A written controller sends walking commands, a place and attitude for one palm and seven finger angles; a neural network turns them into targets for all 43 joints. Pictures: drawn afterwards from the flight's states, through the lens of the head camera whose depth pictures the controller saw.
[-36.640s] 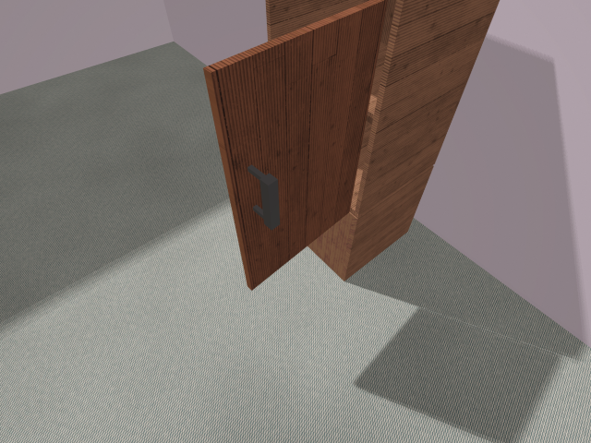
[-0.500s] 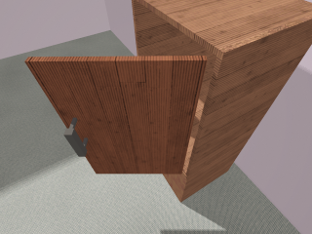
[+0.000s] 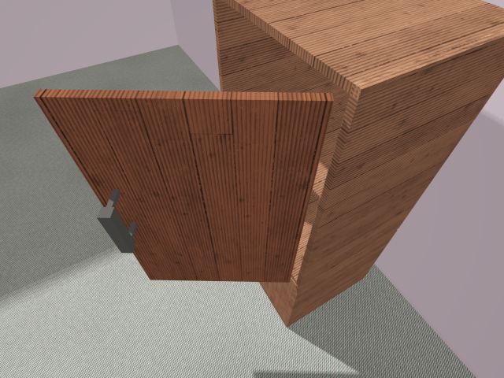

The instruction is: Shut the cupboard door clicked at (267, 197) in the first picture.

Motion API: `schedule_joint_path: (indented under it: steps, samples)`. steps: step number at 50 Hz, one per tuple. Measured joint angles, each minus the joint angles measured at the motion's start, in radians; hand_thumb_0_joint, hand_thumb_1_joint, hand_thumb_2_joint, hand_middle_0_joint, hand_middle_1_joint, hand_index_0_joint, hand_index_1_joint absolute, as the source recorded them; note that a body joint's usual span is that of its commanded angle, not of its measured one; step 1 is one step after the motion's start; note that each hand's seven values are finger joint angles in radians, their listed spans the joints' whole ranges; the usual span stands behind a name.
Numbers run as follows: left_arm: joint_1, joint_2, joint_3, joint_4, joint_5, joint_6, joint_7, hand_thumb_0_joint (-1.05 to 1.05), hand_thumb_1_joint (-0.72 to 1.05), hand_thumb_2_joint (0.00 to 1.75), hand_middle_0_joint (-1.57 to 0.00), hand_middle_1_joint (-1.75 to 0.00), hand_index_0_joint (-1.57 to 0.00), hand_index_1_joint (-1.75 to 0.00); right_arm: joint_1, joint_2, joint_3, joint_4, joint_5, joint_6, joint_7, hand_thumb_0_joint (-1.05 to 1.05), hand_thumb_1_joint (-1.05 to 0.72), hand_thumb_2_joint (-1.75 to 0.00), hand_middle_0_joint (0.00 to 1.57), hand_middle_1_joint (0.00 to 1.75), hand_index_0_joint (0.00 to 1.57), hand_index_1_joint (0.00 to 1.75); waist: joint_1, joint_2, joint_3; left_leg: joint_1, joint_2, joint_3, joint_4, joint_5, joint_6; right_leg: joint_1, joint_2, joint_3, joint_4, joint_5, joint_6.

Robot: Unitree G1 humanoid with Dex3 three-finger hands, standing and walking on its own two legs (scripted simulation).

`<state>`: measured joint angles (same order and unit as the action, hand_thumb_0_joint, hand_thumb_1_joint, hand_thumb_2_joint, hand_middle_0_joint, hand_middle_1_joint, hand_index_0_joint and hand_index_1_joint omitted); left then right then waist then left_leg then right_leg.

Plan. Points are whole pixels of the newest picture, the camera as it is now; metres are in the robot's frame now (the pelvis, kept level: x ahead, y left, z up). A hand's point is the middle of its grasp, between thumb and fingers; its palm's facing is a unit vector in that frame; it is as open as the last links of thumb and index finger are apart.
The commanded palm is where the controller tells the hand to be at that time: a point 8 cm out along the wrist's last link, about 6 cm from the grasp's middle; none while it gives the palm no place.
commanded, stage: look again from close up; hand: left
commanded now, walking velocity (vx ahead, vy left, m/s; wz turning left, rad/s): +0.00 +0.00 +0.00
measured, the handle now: (121, 221) +0.37 +0.27 -0.01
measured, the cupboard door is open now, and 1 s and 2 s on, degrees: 59 59 59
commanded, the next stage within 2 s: shuffle to correct the standing spot in 0.30 s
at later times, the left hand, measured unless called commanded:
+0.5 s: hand out of the picture -0.01 +0.18 -0.17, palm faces +0.02 -0.98 -0.20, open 7.3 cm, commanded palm none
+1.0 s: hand out of the picture -0.03 +0.26 -0.18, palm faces +0.04 -0.98 -0.18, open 7.4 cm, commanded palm none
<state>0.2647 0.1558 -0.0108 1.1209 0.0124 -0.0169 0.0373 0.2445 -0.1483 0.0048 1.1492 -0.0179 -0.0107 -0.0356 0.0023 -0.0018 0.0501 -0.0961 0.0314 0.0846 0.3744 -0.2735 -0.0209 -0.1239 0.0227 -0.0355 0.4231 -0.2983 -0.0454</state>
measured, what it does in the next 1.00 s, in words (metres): lifts its right foot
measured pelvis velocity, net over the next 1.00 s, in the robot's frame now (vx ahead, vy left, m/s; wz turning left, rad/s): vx -0.06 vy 0.08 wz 0.01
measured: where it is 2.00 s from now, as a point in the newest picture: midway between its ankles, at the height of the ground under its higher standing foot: outside the picture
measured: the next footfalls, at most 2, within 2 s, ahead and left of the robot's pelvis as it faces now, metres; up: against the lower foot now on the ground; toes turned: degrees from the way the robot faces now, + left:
right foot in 1.38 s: -0.04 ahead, -0.11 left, +0.00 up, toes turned -2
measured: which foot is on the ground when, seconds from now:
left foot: down 0.00-1.00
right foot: down 0.00-0.86, up 0.88-1.00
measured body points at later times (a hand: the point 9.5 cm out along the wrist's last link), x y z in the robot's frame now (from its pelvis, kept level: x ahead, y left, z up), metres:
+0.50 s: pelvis -0.01 +0.01 +0.00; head +0.01 +0.00 +0.45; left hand -0.01 +0.23 -0.16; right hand -0.01 -0.21 -0.16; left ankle -0.05 +0.13 -0.74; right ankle -0.05 -0.09 -0.74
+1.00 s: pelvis -0.06 +0.08 +0.00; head -0.04 +0.10 +0.45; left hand -0.03 +0.31 -0.17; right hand -0.05 -0.15 -0.15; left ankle -0.06 +0.16 -0.74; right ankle -0.10 -0.06 -0.69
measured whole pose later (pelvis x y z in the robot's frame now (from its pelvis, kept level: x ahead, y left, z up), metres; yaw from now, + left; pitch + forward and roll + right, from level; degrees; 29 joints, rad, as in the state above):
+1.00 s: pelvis -0.06 +0.08 +0.00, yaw +1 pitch +0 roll -1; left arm 0.23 0.19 0.05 1.04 0.03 0.05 0.02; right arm 0.28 -0.12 -0.02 1.06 -0.04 0.00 -0.03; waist -0.01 -0.05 0.03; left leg -0.21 -0.03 0.05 0.45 -0.24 0.06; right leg -0.36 -0.01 0.01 0.90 -0.45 -0.02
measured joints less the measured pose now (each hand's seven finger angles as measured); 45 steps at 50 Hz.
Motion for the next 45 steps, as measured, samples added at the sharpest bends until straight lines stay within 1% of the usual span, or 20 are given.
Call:
schedule_joint_path:
  steps: [20,27,31,34,35,37,39,40,42,43,44,45]
  samples:
    - [0.003,0.0,0.005,0.003,0.0,0.0,0.0,0.01,0.92,0.9,-0.2,-0.3,-0.2,-0.3,0.015,0.014,-0.001,0.009,0.0,-0.002,0.0,0.0,-0.92,-0.9,0.2,0.3,0.2,0.3,0.0,-0.008,-0.001,0.005,-0.006,-0.002,-0.008,0.012,0.006,0.008,-0.005,-0.002,-0.011,0.013,0.005]
    - [-0.002,-0.002,0.012,-0.014,0.001,0.007,0.004,0.01,0.92,0.9,-0.2,-0.3,-0.2,-0.3,0.011,0.012,-0.009,-0.009,0.002,0.008,-0.001,0.01,-0.92,-0.9,0.2,0.3,0.2,0.3,0.008,-0.009,0.01,-0.013,-0.013,0.004,0.0,0.02,0.011,-0.017,-0.014,0.003,0.009,0.017,0.01]
    - [-0.014,-0.004,0.022,-0.036,0.004,0.017,0.005,0.01,0.92,0.9,-0.2,-0.3,-0.2,-0.3,-0.006,0.002,-0.024,-0.038,0.0,0.027,0.002,0.0,-0.92,-0.9,0.2,0.3,0.2,0.3,0.011,-0.001,0.029,-0.048,-0.017,0.009,0.045,0.011,0.017,-0.052,-0.02,0.008,0.051,0.011,0.014]
    - [-0.025,-0.003,0.03,-0.053,0.008,0.026,0.005,0.01,0.92,0.9,-0.2,-0.3,-0.2,-0.3,-0.019,-0.009,-0.037,-0.063,-0.001,0.042,0.005,0.0,-0.91,-0.9,0.2,0.3,0.2,0.3,0.008,0.006,0.04,-0.088,-0.019,0.006,0.102,-0.002,0.017,-0.078,-0.026,0.006,0.083,0.007,0.018]
    - [-0.03,-0.002,0.033,-0.059,0.009,0.029,0.005,0.01,0.91,0.9,-0.2,-0.3,-0.2,-0.3,-0.023,-0.013,-0.042,-0.07,-0.001,0.047,0.006,0.0,-0.91,-0.9,0.2,0.3,0.2,0.3,0.008,0.007,0.044,-0.104,-0.021,0.003,0.133,-0.017,0.012,-0.086,-0.029,0.005,0.093,0.006,0.02]
    - [-0.039,0.001,0.04,-0.072,0.013,0.034,0.006,0.01,0.91,0.9,-0.2,-0.3,-0.2,-0.3,-0.031,-0.02,-0.052,-0.084,-0.003,0.058,0.008,0.0,-0.91,-0.9,0.2,0.3,0.2,0.3,0.011,0.003,0.051,-0.144,-0.029,-0.011,0.225,-0.09,0.002,-0.101,-0.039,0.004,0.109,0.007,0.025]
    - [-0.048,0.006,0.047,-0.085,0.018,0.04,0.008,0.01,0.91,0.9,-0.2,-0.3,-0.2,-0.3,-0.04,-0.026,-0.061,-0.095,-0.002,0.064,0.011,0.0,-0.91,-0.9,0.2,0.3,0.2,0.3,0.016,-0.006,0.056,-0.179,-0.036,-0.029,0.311,-0.148,-0.001,-0.115,-0.051,0.006,0.118,0.013,0.035]
    - [-0.049,0.01,0.05,-0.09,0.02,0.042,0.008,0.01,0.91,0.9,-0.2,-0.3,-0.2,-0.3,-0.043,-0.027,-0.063,-0.099,0.0,0.063,0.012,0.0,-0.91,-0.9,0.2,0.3,0.2,0.3,0.017,-0.013,0.056,-0.18,-0.038,-0.035,0.309,-0.149,-0.001,-0.122,-0.058,0.01,0.122,0.016,0.042]
    - [-0.045,0.021,0.052,-0.098,0.02,0.048,0.006,0.01,0.91,0.9,-0.2,-0.3,-0.2,-0.3,-0.038,-0.026,-0.062,-0.11,0.002,0.046,0.016,0.0,-0.91,-0.9,0.2,0.3,0.2,0.3,0.013,-0.028,0.047,-0.141,-0.031,-0.041,0.194,-0.068,0.002,-0.147,-0.066,0.018,0.15,0.012,0.061]
    - [-0.048,0.03,0.053,-0.097,0.018,0.052,0.005,0.01,0.91,0.9,-0.2,-0.3,-0.2,-0.3,-0.037,-0.02,-0.06,-0.109,0.0,0.033,0.015,0.0,-0.91,-0.9,0.2,0.3,0.2,0.3,0.012,-0.045,0.047,-0.133,-0.041,-0.033,0.169,-0.034,0.016,-0.159,-0.077,0.027,0.174,0.002,0.066]
    - [-0.051,0.036,0.056,-0.093,0.016,0.057,0.003,0.01,0.91,0.9,-0.2,-0.3,-0.2,-0.3,-0.032,-0.011,-0.057,-0.108,-0.004,0.023,0.014,0.0,-0.91,-0.9,0.2,0.3,0.2,0.3,0.013,-0.062,0.047,-0.13,-0.053,-0.023,0.167,-0.021,0.034,-0.167,-0.083,0.043,0.2,-0.039,0.061]
    - [-0.05,0.039,0.057,-0.091,0.014,0.061,0.002,0.01,0.91,0.9,-0.2,-0.3,-0.2,-0.3,-0.023,-0.004,-0.052,-0.109,-0.01,0.019,0.015,0.0,-0.91,-0.9,0.2,0.3,0.2,0.3,0.012,-0.068,0.04,-0.128,-0.058,-0.017,0.163,-0.016,0.049,-0.175,-0.079,0.053,0.227,-0.093,0.054]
